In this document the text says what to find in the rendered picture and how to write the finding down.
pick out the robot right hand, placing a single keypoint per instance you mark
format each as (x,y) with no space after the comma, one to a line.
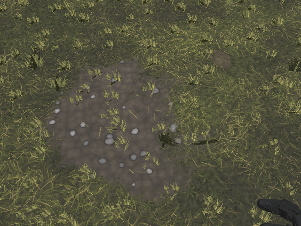
(286,209)

